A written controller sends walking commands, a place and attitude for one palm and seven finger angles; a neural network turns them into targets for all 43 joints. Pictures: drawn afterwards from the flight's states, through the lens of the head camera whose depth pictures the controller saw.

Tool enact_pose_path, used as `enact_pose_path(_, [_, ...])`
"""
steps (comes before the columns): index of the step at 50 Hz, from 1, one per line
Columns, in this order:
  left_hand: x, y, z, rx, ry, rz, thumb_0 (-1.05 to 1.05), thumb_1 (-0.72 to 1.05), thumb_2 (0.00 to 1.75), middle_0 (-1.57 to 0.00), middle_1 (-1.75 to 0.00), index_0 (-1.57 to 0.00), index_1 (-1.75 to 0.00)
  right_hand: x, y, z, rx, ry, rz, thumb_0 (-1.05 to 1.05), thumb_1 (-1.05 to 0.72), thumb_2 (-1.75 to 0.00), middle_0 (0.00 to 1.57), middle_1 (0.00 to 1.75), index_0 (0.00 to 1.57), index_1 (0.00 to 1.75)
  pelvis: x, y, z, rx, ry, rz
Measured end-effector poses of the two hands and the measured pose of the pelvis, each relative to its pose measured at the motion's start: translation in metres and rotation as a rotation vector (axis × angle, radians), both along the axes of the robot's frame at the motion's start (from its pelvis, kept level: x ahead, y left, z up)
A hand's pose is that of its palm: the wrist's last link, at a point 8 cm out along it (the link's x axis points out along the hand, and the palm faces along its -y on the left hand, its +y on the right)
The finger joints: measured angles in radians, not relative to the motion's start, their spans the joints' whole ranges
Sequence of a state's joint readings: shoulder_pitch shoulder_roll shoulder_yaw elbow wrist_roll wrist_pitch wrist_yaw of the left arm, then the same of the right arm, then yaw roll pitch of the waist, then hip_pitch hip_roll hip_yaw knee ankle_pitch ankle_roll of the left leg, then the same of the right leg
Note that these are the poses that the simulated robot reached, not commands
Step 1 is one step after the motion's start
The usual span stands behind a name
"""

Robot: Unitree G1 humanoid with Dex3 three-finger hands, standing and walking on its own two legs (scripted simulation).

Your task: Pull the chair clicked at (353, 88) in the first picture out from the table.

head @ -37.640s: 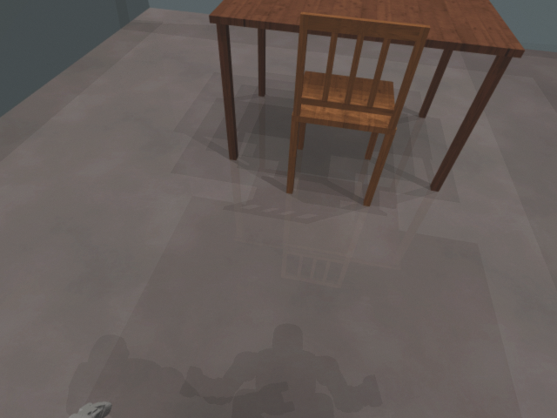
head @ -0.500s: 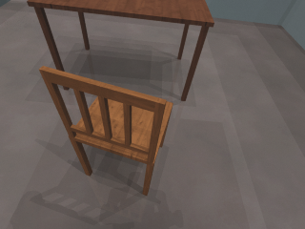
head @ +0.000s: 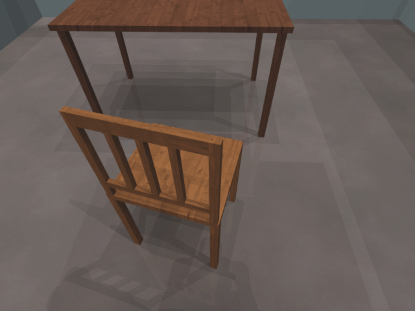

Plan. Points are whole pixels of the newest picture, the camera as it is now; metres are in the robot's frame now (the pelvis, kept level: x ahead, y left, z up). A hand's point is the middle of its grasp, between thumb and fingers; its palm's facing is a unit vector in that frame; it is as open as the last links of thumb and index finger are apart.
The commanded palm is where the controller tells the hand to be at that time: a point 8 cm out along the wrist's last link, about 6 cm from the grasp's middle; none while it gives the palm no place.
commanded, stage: let the arm hang, fingers relaxed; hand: left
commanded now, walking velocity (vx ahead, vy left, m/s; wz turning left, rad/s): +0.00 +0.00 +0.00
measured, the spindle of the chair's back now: (149, 169) +0.49 +0.21 -0.09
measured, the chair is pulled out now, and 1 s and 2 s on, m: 0.66 0.66 0.66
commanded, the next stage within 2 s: look to check the result in 0.30 s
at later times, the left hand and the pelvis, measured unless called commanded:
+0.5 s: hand out of the picture +0.00 +0.14 -0.17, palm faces +0.03 -0.98 -0.18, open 7.4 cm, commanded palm none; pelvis +0.01 -0.02 +0.00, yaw +0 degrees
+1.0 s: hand out of the picture +0.00 +0.13 -0.17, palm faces +0.03 -0.99 -0.16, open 7.4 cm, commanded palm none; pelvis +0.01 -0.03 +0.00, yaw +0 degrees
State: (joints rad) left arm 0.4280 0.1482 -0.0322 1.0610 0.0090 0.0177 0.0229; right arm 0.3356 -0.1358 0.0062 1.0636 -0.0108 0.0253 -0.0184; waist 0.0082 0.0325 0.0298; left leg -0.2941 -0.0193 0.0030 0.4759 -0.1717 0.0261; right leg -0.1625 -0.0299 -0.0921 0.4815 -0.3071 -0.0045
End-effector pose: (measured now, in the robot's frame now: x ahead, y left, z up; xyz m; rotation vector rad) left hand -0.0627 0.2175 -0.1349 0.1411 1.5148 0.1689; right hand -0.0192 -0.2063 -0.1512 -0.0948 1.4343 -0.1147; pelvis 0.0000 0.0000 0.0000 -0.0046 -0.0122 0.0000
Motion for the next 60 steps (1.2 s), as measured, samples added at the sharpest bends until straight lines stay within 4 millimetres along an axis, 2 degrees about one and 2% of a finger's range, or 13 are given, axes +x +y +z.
enact_pose_path(7, [0.046,-0.031,-0.009,-0.060,-0.103,-0.020,0.00,0.91,0.90,-0.20,-0.30,-0.20,-0.30,-0.001,-0.002,0.001,0.002,0.007,-0.021,0.01,-0.92,-0.89,0.20,0.30,0.20,0.30,0.006,-0.008,0.000,0.005,-0.004,-0.002])
enact_pose_path(13, [0.057,-0.031,-0.009,-0.040,-0.109,-0.025,0.02,0.93,0.90,-0.20,-0.30,-0.20,-0.30,0.002,-0.007,0.002,-0.003,0.007,-0.033,0.00,-0.92,-0.89,0.20,0.30,0.20,0.30,0.010,-0.015,0.000,0.005,-0.009,-0.002])
enact_pose_path(23, [0.057,-0.028,-0.005,-0.010,-0.105,-0.011,0.01,0.91,0.90,-0.19,-0.30,-0.20,-0.30,0.008,-0.018,0.000,-0.008,0.015,-0.024,0.00,-0.92,-0.89,0.20,0.30,0.20,0.30,0.012,-0.022,0.001,0.004,-0.012,0.004])
enact_pose_path(36, [0.057,-0.038,-0.008,-0.034,-0.100,-0.007,0.00,0.91,0.90,-0.19,-0.30,-0.20,-0.30,0.015,-0.027,0.003,-0.030,0.006,-0.019,0.00,-0.92,-0.89,0.20,0.30,0.20,0.30,0.013,-0.026,0.001,0.001,-0.018,0.003])
enact_pose_path(60, [0.054,-0.037,-0.006,-0.020,-0.088,-0.002,0.00,0.91,0.90,-0.19,-0.30,-0.20,-0.30,0.007,-0.021,0.002,-0.004,0.029,-0.026,0.00,-0.91,-0.89,0.20,0.30,0.20,0.30,0.015,-0.029,0.001,0.004,-0.014,0.007])
